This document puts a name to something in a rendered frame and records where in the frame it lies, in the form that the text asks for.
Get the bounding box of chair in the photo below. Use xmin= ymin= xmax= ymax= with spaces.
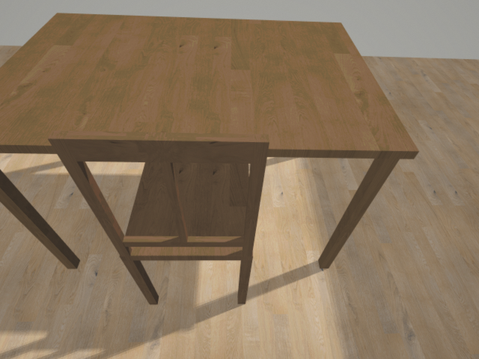
xmin=48 ymin=131 xmax=269 ymax=304

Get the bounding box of table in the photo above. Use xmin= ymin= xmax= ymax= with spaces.
xmin=0 ymin=13 xmax=419 ymax=269

